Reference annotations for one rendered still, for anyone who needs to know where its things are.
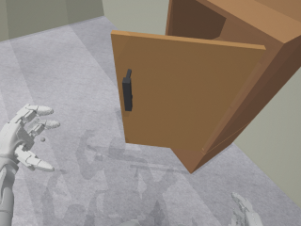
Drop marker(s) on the handle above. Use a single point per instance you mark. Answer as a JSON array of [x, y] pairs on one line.
[[127, 91]]

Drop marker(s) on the left robot shin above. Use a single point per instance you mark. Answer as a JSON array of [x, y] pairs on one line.
[[135, 220]]

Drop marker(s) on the right robot hand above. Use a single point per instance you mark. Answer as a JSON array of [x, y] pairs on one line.
[[247, 216]]

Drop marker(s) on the left robot forearm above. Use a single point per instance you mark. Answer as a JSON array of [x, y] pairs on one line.
[[8, 169]]

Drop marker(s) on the left robot hand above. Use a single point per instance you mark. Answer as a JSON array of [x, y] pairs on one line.
[[13, 135]]

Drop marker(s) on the cupboard door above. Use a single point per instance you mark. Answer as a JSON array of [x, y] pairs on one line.
[[181, 87]]

